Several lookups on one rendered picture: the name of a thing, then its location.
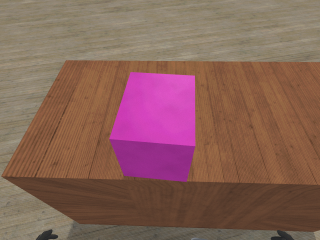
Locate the right robot hand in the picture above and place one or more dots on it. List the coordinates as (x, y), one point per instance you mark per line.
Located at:
(282, 236)

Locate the left robot hand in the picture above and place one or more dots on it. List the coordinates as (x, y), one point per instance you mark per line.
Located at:
(46, 235)

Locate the carton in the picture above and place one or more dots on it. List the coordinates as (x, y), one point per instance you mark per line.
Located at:
(154, 134)

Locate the pedestal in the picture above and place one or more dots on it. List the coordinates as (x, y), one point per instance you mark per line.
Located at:
(255, 166)

